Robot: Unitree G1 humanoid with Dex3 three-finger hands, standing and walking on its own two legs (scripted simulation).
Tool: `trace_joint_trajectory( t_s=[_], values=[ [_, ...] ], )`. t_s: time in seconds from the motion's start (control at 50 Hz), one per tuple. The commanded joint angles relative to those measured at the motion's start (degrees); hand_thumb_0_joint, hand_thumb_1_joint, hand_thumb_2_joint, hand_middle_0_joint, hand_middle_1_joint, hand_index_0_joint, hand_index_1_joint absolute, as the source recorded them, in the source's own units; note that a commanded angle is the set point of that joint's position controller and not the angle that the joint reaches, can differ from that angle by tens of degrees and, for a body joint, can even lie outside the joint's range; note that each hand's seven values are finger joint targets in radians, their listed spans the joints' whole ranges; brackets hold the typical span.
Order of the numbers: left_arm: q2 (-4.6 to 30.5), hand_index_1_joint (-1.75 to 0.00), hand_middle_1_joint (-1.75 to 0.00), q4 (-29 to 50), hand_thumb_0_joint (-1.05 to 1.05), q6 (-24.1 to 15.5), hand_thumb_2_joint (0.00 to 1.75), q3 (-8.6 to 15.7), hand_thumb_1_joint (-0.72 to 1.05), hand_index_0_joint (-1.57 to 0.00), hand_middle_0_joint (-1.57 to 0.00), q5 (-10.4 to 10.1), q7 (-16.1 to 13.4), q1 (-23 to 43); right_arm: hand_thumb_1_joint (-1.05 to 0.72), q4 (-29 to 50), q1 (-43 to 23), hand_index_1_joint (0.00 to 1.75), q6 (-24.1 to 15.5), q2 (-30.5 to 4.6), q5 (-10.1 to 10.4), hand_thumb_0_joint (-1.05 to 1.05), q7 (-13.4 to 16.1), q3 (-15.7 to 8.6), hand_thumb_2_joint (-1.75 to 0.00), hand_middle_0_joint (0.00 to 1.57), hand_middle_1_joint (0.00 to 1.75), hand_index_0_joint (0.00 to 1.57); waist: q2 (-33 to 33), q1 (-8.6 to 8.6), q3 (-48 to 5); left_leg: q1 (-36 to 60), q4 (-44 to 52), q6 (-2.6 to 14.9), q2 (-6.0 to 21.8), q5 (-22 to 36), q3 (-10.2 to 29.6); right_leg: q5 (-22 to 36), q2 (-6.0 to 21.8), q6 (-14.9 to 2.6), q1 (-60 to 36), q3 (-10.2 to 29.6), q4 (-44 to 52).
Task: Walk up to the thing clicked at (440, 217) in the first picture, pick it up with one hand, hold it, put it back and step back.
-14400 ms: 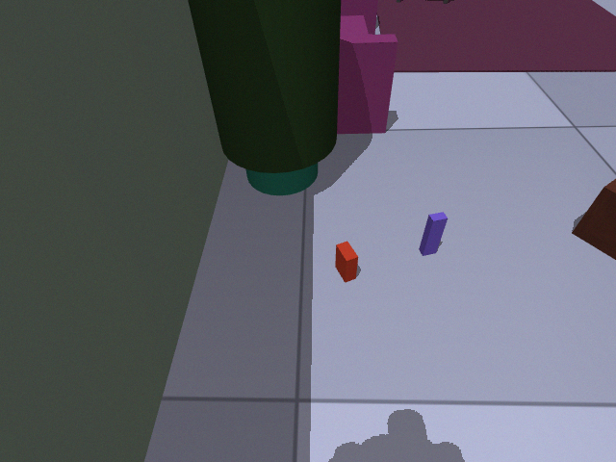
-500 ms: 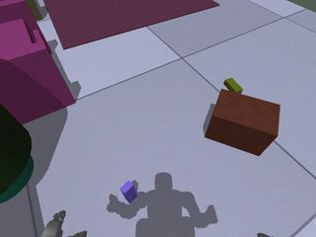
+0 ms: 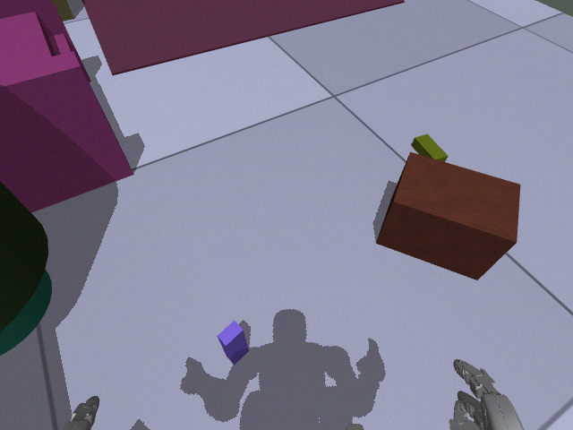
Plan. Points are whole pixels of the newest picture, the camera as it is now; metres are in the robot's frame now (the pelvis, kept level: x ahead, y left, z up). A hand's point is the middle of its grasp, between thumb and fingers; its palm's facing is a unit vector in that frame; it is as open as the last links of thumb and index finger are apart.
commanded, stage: go down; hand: left
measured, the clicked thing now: (234, 344) +0.43 +0.17 -0.60
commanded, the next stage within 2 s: none
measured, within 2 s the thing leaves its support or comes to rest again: neither
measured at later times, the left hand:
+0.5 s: hand (121, 403) +0.22 +0.29 -0.18, palm faces +0.13 -0.96 -0.24, open 17.3 cm
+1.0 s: hand (122, 364) +0.29 +0.34 -0.26, palm faces +0.12 -0.98 -0.14, open 17.6 cm
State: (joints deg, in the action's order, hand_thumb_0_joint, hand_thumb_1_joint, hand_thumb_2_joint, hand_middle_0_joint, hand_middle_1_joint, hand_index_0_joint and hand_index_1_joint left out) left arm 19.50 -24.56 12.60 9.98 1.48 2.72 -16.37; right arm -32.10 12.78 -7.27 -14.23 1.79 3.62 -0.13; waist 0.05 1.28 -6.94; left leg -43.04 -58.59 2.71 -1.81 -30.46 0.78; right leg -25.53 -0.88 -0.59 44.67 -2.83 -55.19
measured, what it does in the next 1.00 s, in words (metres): lowers itself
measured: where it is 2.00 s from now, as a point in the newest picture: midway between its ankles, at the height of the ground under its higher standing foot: outside the picture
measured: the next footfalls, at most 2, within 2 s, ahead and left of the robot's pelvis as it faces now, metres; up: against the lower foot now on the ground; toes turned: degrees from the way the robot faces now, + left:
none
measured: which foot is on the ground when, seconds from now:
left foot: down 0.00-1.00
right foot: down 0.00-1.00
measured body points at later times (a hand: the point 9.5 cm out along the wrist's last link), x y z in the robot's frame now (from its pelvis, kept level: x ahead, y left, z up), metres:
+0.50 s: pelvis -0.02 +0.00 -0.09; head +0.11 +0.02 +0.34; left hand +0.21 +0.34 -0.16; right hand +0.15 -0.27 -0.17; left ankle -0.02 +0.09 -0.68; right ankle +0.01 -0.12 -0.68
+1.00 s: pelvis -0.08 -0.01 -0.22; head +0.11 +0.03 +0.18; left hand +0.28 +0.39 -0.24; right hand +0.06 -0.29 -0.33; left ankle -0.02 +0.09 -0.68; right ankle +0.01 -0.12 -0.68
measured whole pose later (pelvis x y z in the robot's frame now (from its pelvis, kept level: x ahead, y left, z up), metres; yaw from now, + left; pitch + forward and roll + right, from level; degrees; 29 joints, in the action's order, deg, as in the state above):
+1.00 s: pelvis -0.08 -0.01 -0.22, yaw -1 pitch +34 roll -4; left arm 40.2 -59.1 -20.5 35.5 -7.9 30.8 27.6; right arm -37.2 9.2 -10.8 -19.1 0.3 0.8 3.4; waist 1.1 4.3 -9.3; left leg -103.0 -109.1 2.4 -2.1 -40.1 0.9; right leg -34.0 1.1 -2.5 104.4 -5.7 -104.3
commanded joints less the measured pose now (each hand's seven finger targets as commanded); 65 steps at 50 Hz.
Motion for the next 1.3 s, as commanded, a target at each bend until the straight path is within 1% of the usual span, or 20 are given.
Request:
trace_joint_trajectory(
  t_s=[0.0,0.08,0.1,0.18,0.3,0.4,0.44,0.46,0.58,0.6,0.64,0.68,0.7,0.76,0.8,0.92,1.0,1.12,1.2,1.28],
  values=[
    [9.88,-0.09,-0.07,10.45,0.0,-0.15,0.01,4.58,-0.57,-0.09,-0.12,-0.42,-0.94,-2.43,-0.86,7.27,1.53,0.3,-3.26,-9.31,-0.34,0.0,0.98,-3.53,-0.89,0.2,0.3,0.2,-5.98,0.81,-10.74,6.77,7.62,-2.94,3.0,25.8,4.74,14.2,-0.18,-1.57,-5.27,0.37,2.47],
    [9.48,-0.1,-0.07,15.81,0.0,-0.05,0.03,4.75,-0.56,-0.08,-0.11,-1.16,-0.74,-2.28,-0.86,9.06,1.12,0.3,-4.2,-9.0,-0.4,0.0,0.89,-3.59,-0.89,0.2,0.3,0.2,-5.94,0.78,-11.99,3.98,6.26,-2.86,2.72,22.55,5.11,13.47,-0.06,-1.64,-4.15,0.38,0.79],
    [8.82,-0.09,-0.07,11.46,0.0,0.54,0.03,5.08,-0.56,-0.08,-0.12,-1.15,-0.72,-5.51,-0.86,8.65,1.36,0.3,-4.14,-9.06,-0.4,0.0,0.88,-3.44,-0.89,0.2,0.3,0.2,-5.13,1.1,-10.63,3.25,6.49,-2.85,2.79,20.98,5.39,11.99,-0.13,-1.6,-3.71,0.35,0.66],
    [10.98,-0.09,-0.07,16.73,0.0,-0.63,0.04,6.56,-0.54,-0.08,-0.11,-1.73,-0.6,-1.76,-0.88,9.11,1.87,0.3,-4.7,-9.02,-0.39,0.0,0.95,-3.52,-0.89,0.2,0.3,0.2,-5.46,1.18,-12.69,1.38,3.43,-2.64,2.4,23.0,4.69,14.1,-0.07,-1.66,-2.94,0.5,-1.52],
    [13.01,-0.09,-0.07,7.41,0.0,-6.11,0.05,10.96,-0.51,-0.08,-0.11,-3.43,1.62,4.04,-0.92,7.73,1.93,0.3,-5.61,-9.78,-0.65,0.0,0.23,-3.66,-0.91,0.2,0.3,0.2,-3.34,2.02,-13.51,-6.92,-4.63,-1.83,1.82,21.96,3.66,13.77,0.19,-1.7,4.45,0.95,-8.52],
    [18.15,-0.03,-0.01,2.89,0.0,-16.21,0.0,16.0,-0.59,-0.09,-0.12,-6.99,7.44,16.55,-0.95,6.42,1.84,0.3,-7.22,-11.28,-0.65,0.0,-0.7,-3.35,-0.91,0.2,0.3,0.2,-5.03,1.59,-20.56,-15.79,-13.54,-1.48,0.71,16.56,2.71,10.95,0.58,-1.97,13.0,2.04,-17.67],
    [18.24,0.0,0.0,-1.39,0.0,-20.11,0.0,16.13,-0.59,-0.09,-0.12,-8.39,10.97,19.66,-0.95,5.99,1.3,0.3,-7.77,-12.34,-0.68,0.0,-1.07,-3.31,-0.91,0.2,0.3,0.2,-5.51,1.26,-22.6,-18.21,-16.29,-1.72,0.68,15.55,3.43,9.15,0.61,-2.18,17.9,1.76,-21.75],
    [21.49,0.0,0.0,-2.92,0.0,-21.85,0.0,18.56,-0.61,-0.1,-0.12,-9.02,12.67,21.43,-0.95,5.51,1.17,0.3,-7.64,-13.16,-0.68,0.0,-1.04,-3.33,-0.91,0.2,0.3,0.2,-6.24,0.39,-23.47,-20.03,-17.58,-1.88,0.72,15.16,4.02,8.32,0.73,-2.29,19.99,1.69,-23.66],
    [27.62,-0.06,-0.03,-11.52,0.0,-27.16,0.01,22.93,-0.61,-0.08,-0.11,-9.78,18.88,27.28,-0.89,3.29,1.73,0.3,-6.41,-15.24,-0.65,0.0,-1.59,-3.22,-0.9,0.2,0.3,0.2,-7.47,-1.89,-30.76,-22.43,-21.66,-2.03,0.56,13.93,4.98,6.61,0.7,-2.75,26.02,1.29,-29.27],
    [26.91,-0.07,-0.05,-13.68,0.0,-27.45,0.02,23.41,-0.61,-0.09,-0.12,-10.19,19.58,26.95,-0.9,2.86,1.58,0.3,-6.25,-15.17,-0.6,0.0,-1.81,-3.23,-0.9,0.2,0.3,0.2,-6.87,-1.95,-31.38,-23.43,-22.88,-1.82,0.37,14.1,4.74,6.74,0.69,-2.79,26.86,1.39,-29.7],
    [30.92,-0.07,-0.05,-15.16,0.0,-28.35,0.03,26.28,-0.61,-0.09,-0.12,-10.47,20.83,29.59,-0.9,2.28,2.41,0.3,-5.6,-16.0,-0.53,0.0,-2.11,-3.34,-0.9,0.2,0.3,0.2,-5.92,-1.92,-34.55,-26.03,-25.21,-1.41,0.16,15.46,4.26,8.86,0.84,-2.78,25.69,1.61,-31.26],
    [31.77,-0.07,-0.04,-14.62,0.0,-29.94,0.03,25.88,-0.61,-0.08,-0.11,-10.77,22.18,36.22,-0.89,2.19,1.96,0.3,-5.34,-15.84,-0.6,0.0,-2.24,-3.02,-0.9,0.2,0.3,0.2,-5.68,-0.74,-34.17,-29.48,-26.95,-1.11,0.09,12.43,4.21,6.38,0.86,-2.66,28.32,1.54,-32.72],
    [33.51,-0.07,-0.05,-16.96,0.0,-30.54,0.03,27.85,-0.61,-0.08,-0.11,-10.92,22.46,36.22,-0.89,2.01,1.8,0.3,-5.2,-16.32,-0.53,0.0,-2.19,-3.08,-0.9,0.2,0.3,0.2,-5.48,-0.98,-33.86,-29.77,-27.48,-1.02,0.21,11.1,4.45,4.97,0.82,-2.67,30.21,1.46,-33.41],
    [34.82,-0.06,-0.04,-17.21,0.0,-33.54,0.03,28.16,-0.61,-0.08,-0.1,-11.52,24.28,45.26,-0.9,0.9,2.23,0.3,-5.42,-16.59,-0.66,0.0,-2.14,-2.65,-0.9,0.2,0.3,0.2,-6.01,1.34,-34.14,-31.17,-30.36,-1.0,0.47,10.61,4.98,4.23,0.92,-2.57,35.08,1.05,-35.94],
    [35.05,-0.05,-0.03,-19.85,0.0,-35.13,0.01,27.26,-0.61,-0.08,-0.1,-11.49,25.48,48.36,-0.9,0.01,2.46,0.3,-5.68,-15.86,-0.94,0.0,-1.96,-2.3,-0.9,0.2,0.3,0.2,-4.34,2.45,-32.31,-37.18,-32.57,-0.45,0.12,4.54,3.09,-0.11,1.03,-2.18,34.61,2.31,-34.88],
    [42.51,-0.04,-0.03,-24.79,0.0,-36.98,0.0,30.34,-0.6,-0.08,-0.1,-11.11,28.39,54.15,-0.9,-0.39,2.62,0.3,-5.72,-17.08,-1.31,0.0,-1.77,-1.05,-0.9,0.2,0.3,0.2,-8.29,1.5,-33.95,-41.34,-34.08,-0.87,0.11,-3.15,2.59,-6.61,1.21,-2.29,38.37,2.71,-37.0],
    [46.19,-0.03,-0.02,-27.11,0.0,-36.53,0.0,32.85,-0.6,-0.08,-0.1,-10.91,29.7,55.41,-0.9,-1.26,3.52,0.3,-5.1,-18.02,-1.34,0.0,-1.58,-0.15,-0.9,0.2,0.3,0.2,-12.55,0.88,-36.93,-37.94,-34.53,-1.45,0.52,0.82,3.63,-3.08,0.98,-2.72,41.95,0.53,-41.24],
    [48.18,-0.02,-0.01,-29.93,0.0,-36.74,0.0,34.7,-0.6,-0.08,-0.09,-11.47,30.98,55.63,-0.91,-1.59,3.19,0.3,-4.9,-17.98,-1.38,0.0,-1.48,0.64,-0.9,0.2,0.3,0.2,-9.07,1.52,-35.35,-44.8,-38.44,-0.77,0.25,1.61,3.03,-2.39,0.87,-2.67,42.19,0.02,-43.4],
    [47.83,-0.02,-0.01,-31.09,0.0,-37.51,0.0,33.93,-0.54,-0.07,-0.09,-11.39,32.62,58.46,-0.9,-2.07,3.18,0.3,-5.01,-18.88,-1.59,0.0,-1.49,0.51,-0.9,0.2,0.3,0.2,-10.51,2.82,-31.61,-45.53,-39.21,-1.08,0.73,-0.02,4.48,-3.52,0.94,-2.84,48.03,-0.88,-45.93],
    [48.89,-0.03,-0.02,-30.65,0.0,-38.35,0.01,33.92,-0.56,-0.07,-0.08,-11.52,34.02,62.34,-0.9,-2.53,3.81,0.3,-5.25,-19.74,-1.84,0.0,-1.54,0.54,-0.9,0.2,0.3,0.2,-13.12,3.34,-33.78,-42.35,-40.47,-1.59,1.11,1.2,5.9,-3.09,1.19,-2.89,52.35,-1.54,-48.46]
  ],
)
